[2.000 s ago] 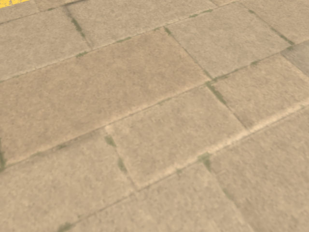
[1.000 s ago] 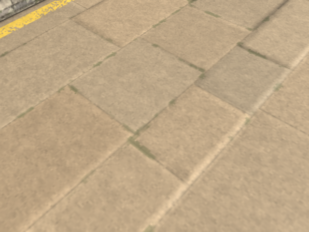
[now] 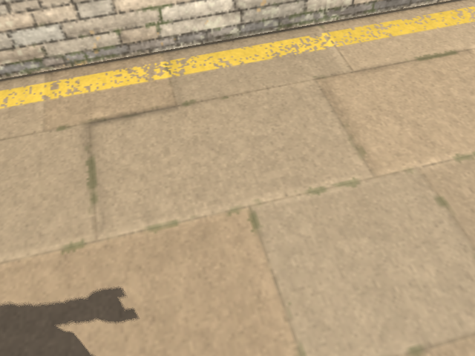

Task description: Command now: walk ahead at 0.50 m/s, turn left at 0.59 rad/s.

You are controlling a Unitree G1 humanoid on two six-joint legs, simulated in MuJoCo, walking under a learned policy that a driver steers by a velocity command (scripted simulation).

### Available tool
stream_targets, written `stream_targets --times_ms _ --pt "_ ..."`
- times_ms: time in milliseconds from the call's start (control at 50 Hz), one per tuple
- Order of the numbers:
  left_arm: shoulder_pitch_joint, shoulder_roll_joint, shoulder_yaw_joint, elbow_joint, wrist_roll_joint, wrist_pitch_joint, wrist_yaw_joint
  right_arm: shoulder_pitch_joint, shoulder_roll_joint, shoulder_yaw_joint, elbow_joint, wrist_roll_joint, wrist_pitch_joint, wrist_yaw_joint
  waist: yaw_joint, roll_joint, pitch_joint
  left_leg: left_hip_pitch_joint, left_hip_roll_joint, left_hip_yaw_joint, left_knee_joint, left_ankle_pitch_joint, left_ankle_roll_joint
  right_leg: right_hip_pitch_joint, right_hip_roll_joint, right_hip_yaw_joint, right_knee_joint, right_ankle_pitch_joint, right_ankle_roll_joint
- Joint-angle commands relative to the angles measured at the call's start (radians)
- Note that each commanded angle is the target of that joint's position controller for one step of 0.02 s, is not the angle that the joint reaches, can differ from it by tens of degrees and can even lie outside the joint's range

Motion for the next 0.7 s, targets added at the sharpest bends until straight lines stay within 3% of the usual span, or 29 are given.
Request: stream_targets --times_ms 20,100,160,180,200,220,240,260,280,300,320,340,380,440,480,580,660,700 --pt "-0.069 0.159 0.035 -0.052 -0.004 -0.012 0.007 -0.066 -0.014 0.004 -0.078 0.0 -0.018 0.015 -0.012 -0.132 0.025 -0.054 0.023 0.006 -0.149 0.142 0.001 0.052 -0.256 0.108 -0.133 0.321 -0.138" --pt "0.002 0.183 0.036 -0.002 -0.021 0.002 0.005 -0.195 0.02 0.02 -0.117 0.003 -0.03 0.038 0.034 -0.113 0.07 0.01 -0.002 0.069 -0.34 0.173 0.032 0.087 -0.271 0.05 -0.136 0.325 -0.13" --pt "0.031 0.208 0.04 0.031 -0.041 0.018 -0.001 -0.228 0.001 0.014 -0.143 0.002 -0.036 0.049 0.013 -0.125 0.082 0.071 -0.04 0.106 -0.43 0.053 0.08 0.155 -0.305 0.043 -0.089 0.497 -0.128" --pt "0.03 0.224 0.042 0.04 -0.048 0.023 0.0 -0.203 -0.018 0.005 -0.143 -0.004 -0.038 0.049 -0.019 -0.145 0.058 0.142 -0.067 0.128 -0.457 0.003 0.101 0.171 -0.308 0.041 -0.032 0.671 -0.124" --pt "0.024 0.236 0.042 0.05 -0.052 0.03 0.002 -0.114 -0.05 -0.012 -0.123 -0.01 -0.039 0.045 -0.083 -0.16 0.0 0.28 -0.098 0.149 -0.499 0.0 0.126 0.171 -0.295 0.029 0.079 0.834 -0.112" --pt "0.017 0.226 0.033 0.056 -0.053 0.033 0.005 0.051 -0.096 -0.038 -0.072 -0.011 -0.04 0.035 -0.174 -0.149 -0.092 0.529 -0.12 0.163 -0.557 0.089 0.157 0.095 -0.257 0.0 0.26 0.881 -0.088" --pt "0.015 0.179 0.011 0.034 -0.032 0.025 0.005 0.229 -0.172 -0.064 -0.033 -0.024 -0.033 0.015 -0.245 -0.074 -0.23 0.878 0.045 -0.022 -0.5 0.161 0.21 -0.156 -0.208 0.001 0.556 0.568 -0.051" --pt "0.139 0.04 -0.034 0.007 -0.017 0.005 -0.012 0.239 -0.261 -0.069 -0.031 -0.032 -0.036 0.007 -0.146 0.191 -0.397 1.175 0.347 -0.533 -0.581 0.047 0.376 -0.527 -0.021 0.075 0.925 -0.323 0.009" --pt "0.047 0.16 -0.002 0.025 -0.05 -0.013 -0.015 0.267 -0.165 -0.049 -0.035 -0.033 -0.041 0.006 -0.222 0.071 -0.437 1.119 0.347 -0.604 -0.676 -0.003 0.355 -0.587 -0.026 0.248 1.029 -0.357 0.003" --pt "-0.048 0.188 0.012 -0.019 -0.075 -0.016 -0.014 0.21 -0.134 -0.034 -0.018 -0.032 -0.047 0.007 -0.201 0.067 -0.253 0.987 0.307 -0.41 -0.696 0.067 0.302 -0.657 -0.067 0.226 1.033 -0.278 0.0" --pt "-0.08 0.165 0.007 -0.025 -0.062 -0.013 -0.008 0.144 -0.1 -0.024 -0.01 -0.024 -0.053 0.009 -0.157 0.021 -0.163 0.847 0.258 -0.287 -0.72 0.135 0.268 -0.639 -0.113 0.203 0.968 -0.189 0.004" --pt "-0.084 0.156 0.012 -0.019 -0.042 -0.003 -0.004 0.088 -0.061 -0.015 -0.007 -0.024 -0.059 0.014 -0.12 0.024 -0.102 0.735 0.218 -0.197 -0.754 0.17 0.248 -0.603 -0.138 0.196 0.92 -0.132 0.013" --pt "-0.012 0.117 0.013 0.006 -0.044 0.031 -0.003 0.037 -0.028 -0.012 0.003 -0.032 -0.08 0.017 -0.061 0.045 -0.074 0.6 0.186 -0.098 -0.841 0.157 0.235 -0.492 -0.162 0.204 0.89 -0.047 0.025" --pt "-0.033 0.077 0.01 -0.002 -0.042 0.058 0.002 0.02 -0.041 -0.021 0.039 -0.038 -0.102 0.009 -0.039 0.013 -0.007 0.534 0.185 0.014 -0.91 0.215 0.232 -0.527 -0.162 0.218 0.834 0.031 0.044" --pt "-0.083 0.072 0.011 -0.019 -0.038 0.06 0.001 0.037 -0.048 -0.026 0.064 -0.043 -0.103 -0.002 -0.049 0.005 0.022 0.557 0.176 0.08 -0.921 0.239 0.219 -0.585 -0.156 0.234 0.748 0.127 0.051" --pt "-0.238 0.041 -0.005 -0.071 -0.028 0.049 -0.032 0.072 -0.091 -0.038 0.103 -0.032 -0.093 -0.019 -0.104 -0.019 0.072 0.612 0.173 0.208 -0.935 0.239 0.185 -0.573 -0.135 0.153 0.463 0.321 0.028" --pt "-0.334 0.05 -0.006 -0.131 -0.029 0.05 -0.055 0.121 -0.119 -0.051 0.141 -0.011 -0.067 -0.024 -0.132 -0.022 0.102 0.759 0.218 0.245 -0.878 0.298 0.167 -0.622 -0.122 0.105 0.36 0.229 -0.016" --pt "-0.329 0.067 0.002 -0.153 -0.029 0.053 -0.064 0.111 -0.142 -0.057 0.146 -0.003 -0.051 -0.028 -0.109 -0.001 0.077 0.805 0.225 0.271 -0.792 0.52 0.146 -0.567 -0.083 0.055 0.337 0.132 -0.05"
Next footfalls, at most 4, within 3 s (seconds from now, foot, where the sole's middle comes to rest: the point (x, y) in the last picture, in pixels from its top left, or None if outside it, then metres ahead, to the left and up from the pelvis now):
0.24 left None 0.29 0.16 -0.78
0.78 right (304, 327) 0.58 -0.09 -0.78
1.26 left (270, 229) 0.91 0.01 -0.78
1.78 right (384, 216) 0.98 -0.37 -0.78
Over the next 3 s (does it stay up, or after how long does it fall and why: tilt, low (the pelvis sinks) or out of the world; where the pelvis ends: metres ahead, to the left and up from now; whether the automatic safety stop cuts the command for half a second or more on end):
stays up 1.29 -0.75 0.00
